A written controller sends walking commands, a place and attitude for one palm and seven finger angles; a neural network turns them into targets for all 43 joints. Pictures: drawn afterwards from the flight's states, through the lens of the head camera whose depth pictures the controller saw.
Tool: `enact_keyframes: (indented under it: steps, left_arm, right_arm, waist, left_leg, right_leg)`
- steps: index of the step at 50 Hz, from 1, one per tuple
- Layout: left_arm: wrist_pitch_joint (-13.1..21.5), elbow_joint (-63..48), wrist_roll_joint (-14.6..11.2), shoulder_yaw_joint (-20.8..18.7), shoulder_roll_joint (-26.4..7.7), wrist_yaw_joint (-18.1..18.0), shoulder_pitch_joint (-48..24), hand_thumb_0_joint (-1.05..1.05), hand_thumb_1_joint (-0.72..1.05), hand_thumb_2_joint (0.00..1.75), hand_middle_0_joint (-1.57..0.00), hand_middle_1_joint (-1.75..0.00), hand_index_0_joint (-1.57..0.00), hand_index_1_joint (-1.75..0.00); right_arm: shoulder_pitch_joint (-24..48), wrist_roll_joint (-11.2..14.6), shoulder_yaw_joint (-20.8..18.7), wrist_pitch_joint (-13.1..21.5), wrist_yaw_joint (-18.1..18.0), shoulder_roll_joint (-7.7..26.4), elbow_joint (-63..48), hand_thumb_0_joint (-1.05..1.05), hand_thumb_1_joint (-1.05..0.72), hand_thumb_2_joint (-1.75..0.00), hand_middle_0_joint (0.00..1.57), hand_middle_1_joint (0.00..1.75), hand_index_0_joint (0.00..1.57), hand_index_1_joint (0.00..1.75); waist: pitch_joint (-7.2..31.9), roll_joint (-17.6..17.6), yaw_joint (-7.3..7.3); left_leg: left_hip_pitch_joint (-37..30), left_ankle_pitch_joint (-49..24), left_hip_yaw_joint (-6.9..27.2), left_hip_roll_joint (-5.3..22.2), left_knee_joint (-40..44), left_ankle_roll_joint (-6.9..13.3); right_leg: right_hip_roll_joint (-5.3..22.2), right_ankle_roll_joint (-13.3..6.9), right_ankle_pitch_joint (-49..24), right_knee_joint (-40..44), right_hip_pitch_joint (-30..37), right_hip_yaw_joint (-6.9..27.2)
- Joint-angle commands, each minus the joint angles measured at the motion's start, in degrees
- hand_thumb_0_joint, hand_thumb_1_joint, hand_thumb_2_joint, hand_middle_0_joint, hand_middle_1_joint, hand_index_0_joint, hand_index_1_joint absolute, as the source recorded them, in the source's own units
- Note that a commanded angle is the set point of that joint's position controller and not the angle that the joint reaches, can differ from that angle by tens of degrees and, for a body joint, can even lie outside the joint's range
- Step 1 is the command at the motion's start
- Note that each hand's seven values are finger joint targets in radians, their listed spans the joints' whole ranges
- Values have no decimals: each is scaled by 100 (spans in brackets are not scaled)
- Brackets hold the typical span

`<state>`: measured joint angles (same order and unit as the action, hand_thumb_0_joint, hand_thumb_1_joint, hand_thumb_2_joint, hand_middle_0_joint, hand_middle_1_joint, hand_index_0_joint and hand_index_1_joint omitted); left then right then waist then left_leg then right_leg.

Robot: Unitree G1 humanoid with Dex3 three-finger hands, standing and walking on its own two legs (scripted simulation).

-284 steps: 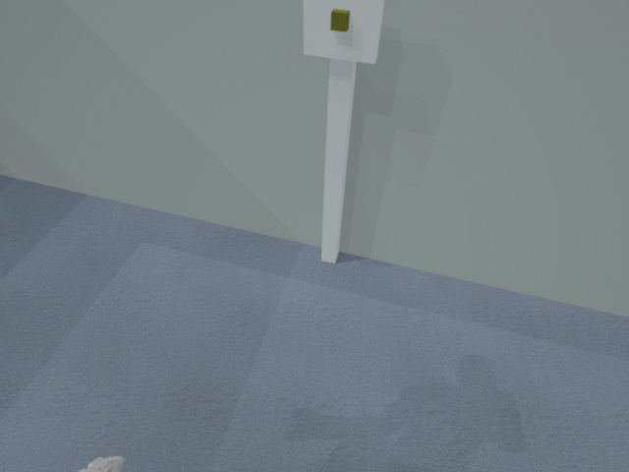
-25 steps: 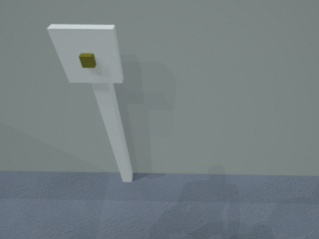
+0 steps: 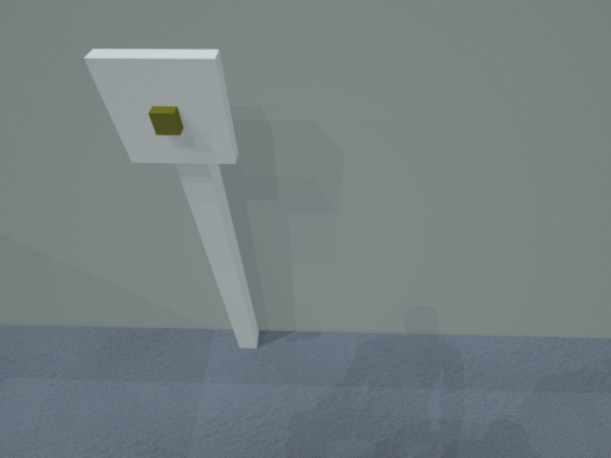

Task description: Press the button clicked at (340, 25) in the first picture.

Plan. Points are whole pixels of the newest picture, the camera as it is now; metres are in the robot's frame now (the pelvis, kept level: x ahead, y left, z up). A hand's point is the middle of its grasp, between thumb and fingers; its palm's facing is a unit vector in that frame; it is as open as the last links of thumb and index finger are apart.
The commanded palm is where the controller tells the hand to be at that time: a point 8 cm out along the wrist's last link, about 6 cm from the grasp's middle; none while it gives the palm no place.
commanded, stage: shuffle to correct the standing spot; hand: left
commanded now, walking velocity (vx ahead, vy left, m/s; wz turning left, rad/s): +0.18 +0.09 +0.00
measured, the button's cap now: (167, 119) +0.54 +0.25 +0.16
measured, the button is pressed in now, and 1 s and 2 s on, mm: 0 0 0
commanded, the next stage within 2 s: come to a stop and stand still in 0.16 s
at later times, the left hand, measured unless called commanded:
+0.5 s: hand out of the picture +0.07 +0.18 -0.17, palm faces +0.04 -0.97 -0.23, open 7.4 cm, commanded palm none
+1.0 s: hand out of the picture +0.07 +0.16 -0.17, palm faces +0.02 -0.97 -0.22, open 7.3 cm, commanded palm none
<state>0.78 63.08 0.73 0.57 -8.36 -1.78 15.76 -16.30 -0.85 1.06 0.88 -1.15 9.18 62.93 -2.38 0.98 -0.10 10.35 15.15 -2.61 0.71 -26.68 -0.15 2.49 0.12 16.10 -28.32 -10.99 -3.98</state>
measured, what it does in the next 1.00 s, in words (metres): stands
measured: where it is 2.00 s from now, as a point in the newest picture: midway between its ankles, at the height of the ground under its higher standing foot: outside the picture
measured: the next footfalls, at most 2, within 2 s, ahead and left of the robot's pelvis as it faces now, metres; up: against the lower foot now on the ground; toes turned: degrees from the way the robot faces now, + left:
none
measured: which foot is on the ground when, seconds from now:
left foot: down 0.00-1.00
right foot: down 0.00-1.00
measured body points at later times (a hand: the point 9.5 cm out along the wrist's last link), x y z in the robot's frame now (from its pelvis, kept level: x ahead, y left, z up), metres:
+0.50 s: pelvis +0.06 +0.00 +0.00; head +0.10 -0.01 +0.44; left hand +0.07 +0.23 -0.16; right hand +0.06 -0.21 -0.17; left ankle -0.01 +0.12 -0.73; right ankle +0.00 -0.11 -0.73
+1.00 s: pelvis +0.03 -0.02 +0.00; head +0.05 -0.02 +0.45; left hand +0.06 +0.21 -0.16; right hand +0.07 -0.25 -0.16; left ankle -0.01 +0.12 -0.74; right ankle -0.01 -0.11 -0.74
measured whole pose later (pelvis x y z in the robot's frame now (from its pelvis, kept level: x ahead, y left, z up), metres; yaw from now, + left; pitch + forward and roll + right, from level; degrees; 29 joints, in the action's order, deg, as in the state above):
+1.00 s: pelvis +0.03 -0.02 +0.00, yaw -1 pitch -1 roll +1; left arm -0.3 60.5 0.7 -0.7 -10.0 -2.2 13.3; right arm -11.3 -0.7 -0.4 0.0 -2.1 9.5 61.9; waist -2.8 -0.6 0.6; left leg 7.4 17.8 -3.8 2.5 -26.5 -1.9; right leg 1.1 -1.7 19.2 -29.3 -9.1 -5.5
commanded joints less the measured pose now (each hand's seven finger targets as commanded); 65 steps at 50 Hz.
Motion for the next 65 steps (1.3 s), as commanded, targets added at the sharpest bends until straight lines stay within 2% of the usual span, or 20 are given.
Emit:
enact_keyframes:
  steps: [1,6,8,10,12,14,16,17,19,21,22,31,36,38,39,41,43,45,52,65]
  left_arm:
    - [70,-151,35,-173,-659,-19,416,0,90,90,-20,-30,-20,-30]
    - [56,-181,48,-304,-885,13,610,0,90,90,-20,-30,-20,-30]
    - [77,-209,52,-356,-914,15,644,0,90,90,-20,-30,-20,-30]
    - [89,-251,54,-385,-872,25,570,0,90,90,-20,-30,-20,-30]
    - [84,-287,65,-357,-710,43,449,0,90,90,-20,-30,-20,-30]
    - [92,-312,77,-288,-436,36,389,0,90,90,-20,-30,-20,-30]
    - [97,-310,34,-228,-294,1,281,0,90,90,-20,-30,-20,-30]
    - [91,-259,4,-230,-263,-9,344,0,90,90,-20,-30,-20,-30]
    - [120,-97,-25,-272,-474,-59,694,0,90,90,-20,-30,-20,-30]
    - [142,-46,-32,-334,-802,-115,790,0,90,90,-20,-30,-20,-30]
    - [108,-89,-30,-342,-821,-137,725,0,90,90,-20,-30,-20,-30]
    - [-36,-618,25,-423,-679,-137,193,0,90,90,-20,-30,-20,-30]
    - [-6,-588,43,-420,-906,-135,449,0,90,90,-20,-30,-20,-30]
    - [-11,-578,43,-371,-961,-136,412,0,90,90,-20,-30,-20,-30]
    - [-12,-605,48,-348,-958,-126,340,0,90,90,-20,-30,-20,-30]
    - [-4,-651,19,-324,-865,-115,138,0,90,90,-20,-30,-20,-30]
    - [-11,-662,-16,-303,-815,-103,3,0,90,90,-20,-30,-20,-30]
    - [-27,-580,-13,-283,-777,-85,0,0,90,90,-20,-30,-20,-30]
    - [7,-321,6,-196,-728,-18,173,0,90,90,-20,-30,-20,-30]
    - [66,-26,-20,-133,-553,0,596,0,90,90,-20,-30,-20,-30]
  right_arm:
    - [-369,-14,-112,42,-12,476,-111,0,-90,-90,20,30,20,30]
    - [-303,-51,-139,-12,42,352,-249,0,-90,-90,20,30,20,30]
    - [-333,-53,-144,33,44,316,-255,0,-90,-90,20,30,20,30]
    - [-494,-42,-143,91,36,314,-211,0,-90,-90,20,30,20,30]
    - [-704,-32,-167,146,23,500,-97,0,-90,-90,20,30,20,30]
    - [-985,-37,-209,162,-48,746,-7,0,-90,-90,20,30,20,30]
    - [-908,-18,-179,147,-127,663,-21,0,-90,-90,20,30,20,30]
    - [-767,-11,-172,146,-154,652,-64,0,-90,-90,20,30,20,30]
    - [-493,38,-175,151,-193,558,-163,0,-90,-90,20,30,20,30]
    - [-386,66,-230,105,-194,559,-261,0,-90,-90,20,30,20,30]
    - [-373,69,-263,80,-188,541,-258,0,-90,-90,20,30,20,30]
    - [-309,-4,-414,-8,-170,563,-377,0,-90,-90,20,30,20,30]
    - [-77,18,-358,-28,-127,367,-525,0,-90,-90,20,30,20,30]
    - [54,42,-304,-53,-101,280,-560,0,-90,-90,20,30,20,30]
    - [73,40,-288,-54,-87,270,-559,0,-90,-90,20,30,20,30]
    - [45,25,-283,-44,-97,426,-446,0,-90,-90,20,30,20,30]
    - [20,6,-285,-21,-116,569,-303,0,-90,-90,20,30,20,30]
    - [97,12,-248,-15,-121,536,-257,0,-90,-90,20,30,20,30]
    - [57,13,-165,-14,-87,487,-131,0,-90,-90,20,30,20,30]
    - [-364,12,-80,25,-78,303,138,0,-90,-90,20,30,20,30]
  waist:
    - [-141,-181,44]
    - [-577,-654,91]
    - [-521,-653,70]
    - [-384,-398,1]
    - [-285,304,-57]
    - [-112,1011,-92]
    - [-164,804,-17]
    - [-160,667,54]
    - [142,155,180]
    - [335,-436,121]
    - [407,-420,93]
    - [376,8,24]
    - [478,-664,131]
    - [425,-832,132]
    - [436,-786,90]
    - [537,-710,25]
    - [484,126,21]
    - [304,280,44]
    - [-165,-147,57]
    - [-247,-92,78]
  left_leg:
    - [364,-105,304,344,325,196]
    - [942,653,-77,41,-344,126]
    - [868,486,-152,49,-491,125]
    - [520,77,-85,91,-201,162]
    - [70,-881,273,373,46,328]
    - [-432,-2511,916,968,271,722]
    - [-690,-4400,1040,1214,147,931]
    - [-620,-4719,891,1119,53,823]
    - [-311,-4701,444,656,-368,392]
    - [101,-3641,141,392,-394,150]
    - [62,-3459,76,365,-317,120]
    - [-589,-4288,89,658,-230,293]
    - [329,-1730,-85,284,-491,39]
    - [511,-442,-38,217,-480,-16]
    - [438,-447,-16,233,-337,-9]
    - [-166,-1920,92,459,-68,37]
    - [-519,-2844,183,624,13,101]
    - [-443,-2626,240,655,185,150]
    - [-127,-885,221,559,574,111]
    - [75,-554,224,501,659,86]
  right_leg:
    - [415,-300,22,519,44,545]
    - [862,-636,1215,1085,-142,1198]
    - [1005,-729,749,1031,-131,1251]
    - [835,-675,157,621,-148,934]
    - [357,-451,-222,-137,-305,291]
    - [-80,-285,115,-1049,-697,-310]
    - [-70,-234,771,-980,-880,-202]
    - [3,-218,436,-612,-623,-131]
    - [314,-255,-2282,-160,338,201]
    - [655,-252,-4727,-427,957,241]
    - [704,-219,-4954,-569,945,219]
    - [369,-112,-2850,-633,34,209]
    - [896,-455,-4505,-293,828,631]
    - [1088,-592,-4493,-97,818,752]
    - [1051,-578,-4337,-72,759,715]
    - [666,-411,-3747,-180,469,473]
    - [490,-271,-2842,-98,222,373]
    - [390,-236,-2065,130,193,395]
    - [433,-252,-1115,795,79,513]
    - [421,-312,-427,1020,12,537]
